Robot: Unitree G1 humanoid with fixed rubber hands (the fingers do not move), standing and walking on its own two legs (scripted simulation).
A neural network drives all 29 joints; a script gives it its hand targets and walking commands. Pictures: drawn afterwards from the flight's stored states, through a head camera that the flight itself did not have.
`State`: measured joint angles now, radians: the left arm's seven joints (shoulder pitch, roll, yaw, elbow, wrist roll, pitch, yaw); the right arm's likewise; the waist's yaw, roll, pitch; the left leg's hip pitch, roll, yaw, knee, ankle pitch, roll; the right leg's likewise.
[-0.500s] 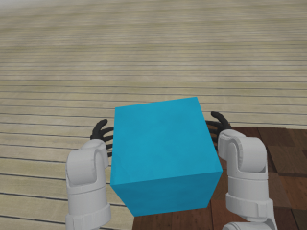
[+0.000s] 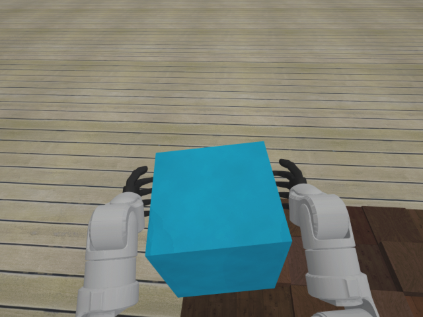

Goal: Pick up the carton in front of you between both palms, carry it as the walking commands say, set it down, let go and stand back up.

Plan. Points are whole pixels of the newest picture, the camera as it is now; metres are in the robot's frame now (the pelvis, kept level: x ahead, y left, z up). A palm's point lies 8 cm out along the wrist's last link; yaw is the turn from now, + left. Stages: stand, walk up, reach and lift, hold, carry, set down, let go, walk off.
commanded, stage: carry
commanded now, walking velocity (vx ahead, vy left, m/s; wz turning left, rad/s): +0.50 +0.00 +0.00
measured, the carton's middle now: (218, 224) +0.33 -0.01 +0.02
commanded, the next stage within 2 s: none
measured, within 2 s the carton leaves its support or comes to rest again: neither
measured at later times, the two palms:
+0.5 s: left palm (147, 90) +0.65 +0.15 +0.16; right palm (257, 74) +0.69 -0.15 +0.17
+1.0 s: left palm (153, 39) +1.00 +0.16 +0.18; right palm (236, 32) +0.98 -0.13 +0.19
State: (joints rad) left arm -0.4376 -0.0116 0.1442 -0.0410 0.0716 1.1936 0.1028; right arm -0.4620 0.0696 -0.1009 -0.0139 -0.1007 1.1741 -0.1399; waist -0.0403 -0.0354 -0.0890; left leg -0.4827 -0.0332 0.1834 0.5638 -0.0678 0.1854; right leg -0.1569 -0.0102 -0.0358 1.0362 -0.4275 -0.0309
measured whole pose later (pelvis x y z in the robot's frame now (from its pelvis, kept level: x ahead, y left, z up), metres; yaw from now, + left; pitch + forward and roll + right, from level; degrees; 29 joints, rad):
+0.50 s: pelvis +0.28 -0.02 +0.02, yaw +2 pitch +7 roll +1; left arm -0.83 0.00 0.24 0.18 0.05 1.30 0.17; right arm -0.90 -0.04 -0.27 0.24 -0.05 1.28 -0.17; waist 0.05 0.00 -0.02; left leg -0.63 0.01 0.04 1.02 -0.41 0.02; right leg -0.33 -0.01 -0.09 0.50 -0.24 -0.06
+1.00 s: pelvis +0.60 +0.03 +0.02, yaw +1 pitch +6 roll -2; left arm -0.92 -0.02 0.28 0.03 0.12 1.41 0.19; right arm -0.87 0.04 -0.33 0.00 -0.08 1.30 -0.18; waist -0.08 0.00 0.04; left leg -0.24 -0.01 0.09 0.47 -0.35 0.08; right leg -0.80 -0.03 -0.04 1.06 -0.33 -0.04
